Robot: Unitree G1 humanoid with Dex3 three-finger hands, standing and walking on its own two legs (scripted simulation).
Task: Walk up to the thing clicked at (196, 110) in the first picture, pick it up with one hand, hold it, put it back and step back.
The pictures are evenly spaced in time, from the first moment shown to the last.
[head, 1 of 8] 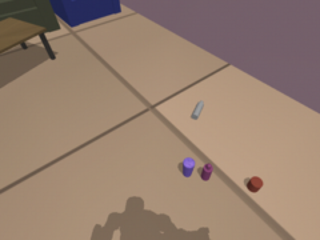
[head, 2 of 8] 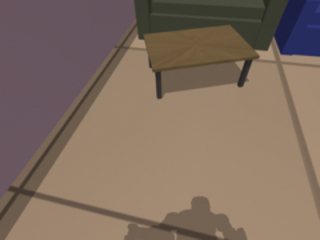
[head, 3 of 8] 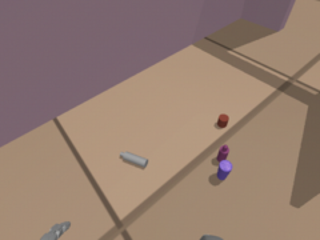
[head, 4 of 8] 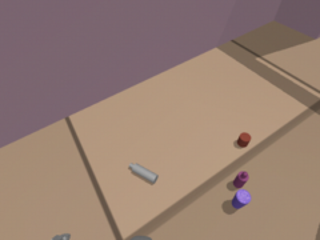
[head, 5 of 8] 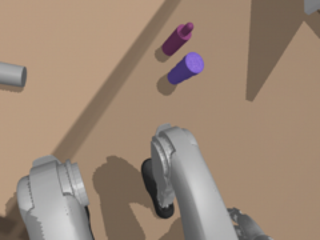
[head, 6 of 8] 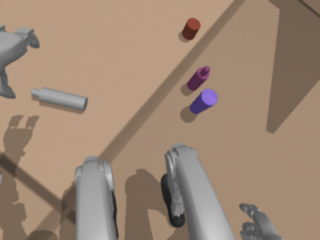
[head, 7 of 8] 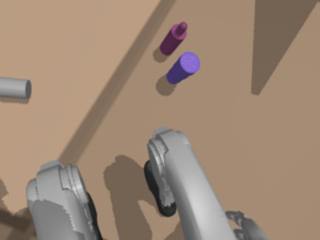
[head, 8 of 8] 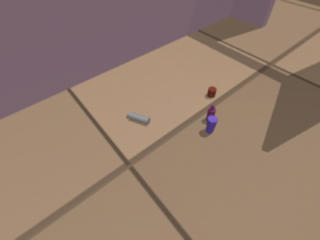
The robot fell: no
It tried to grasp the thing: no
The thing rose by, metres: 0.00
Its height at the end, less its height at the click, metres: +0.00
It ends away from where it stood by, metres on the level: 0.00
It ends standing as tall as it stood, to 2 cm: yes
